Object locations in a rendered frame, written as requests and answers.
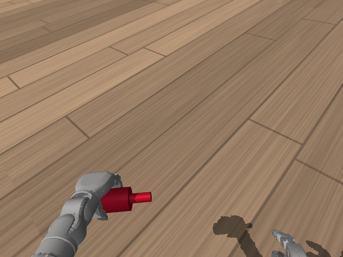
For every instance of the left robot hand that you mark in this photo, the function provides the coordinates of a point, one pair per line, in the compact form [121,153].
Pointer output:
[99,183]

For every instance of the bottle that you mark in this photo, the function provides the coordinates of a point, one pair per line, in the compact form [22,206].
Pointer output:
[121,199]

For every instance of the right robot hand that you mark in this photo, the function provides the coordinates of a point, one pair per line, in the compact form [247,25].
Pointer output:
[288,243]

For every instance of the left robot arm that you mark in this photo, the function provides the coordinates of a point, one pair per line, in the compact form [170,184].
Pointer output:
[68,231]

